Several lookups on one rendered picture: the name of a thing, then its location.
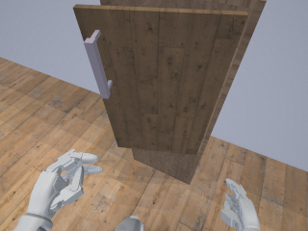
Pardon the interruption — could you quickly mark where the cupboard door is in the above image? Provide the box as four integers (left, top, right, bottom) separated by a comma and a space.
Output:
73, 4, 248, 155

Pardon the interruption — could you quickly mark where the robot left thigh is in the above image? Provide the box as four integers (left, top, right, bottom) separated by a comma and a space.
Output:
115, 218, 144, 231

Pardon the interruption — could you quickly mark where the robot right hand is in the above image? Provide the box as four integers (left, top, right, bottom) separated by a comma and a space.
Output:
220, 178, 261, 231

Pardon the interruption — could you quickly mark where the robot left hand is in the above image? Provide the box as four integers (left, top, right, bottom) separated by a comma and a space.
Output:
27, 149, 103, 219

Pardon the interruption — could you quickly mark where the handle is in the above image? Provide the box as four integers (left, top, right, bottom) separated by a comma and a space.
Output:
84, 30, 113, 99

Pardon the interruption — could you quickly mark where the robot left forearm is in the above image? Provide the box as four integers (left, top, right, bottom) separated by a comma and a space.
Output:
13, 213, 53, 231

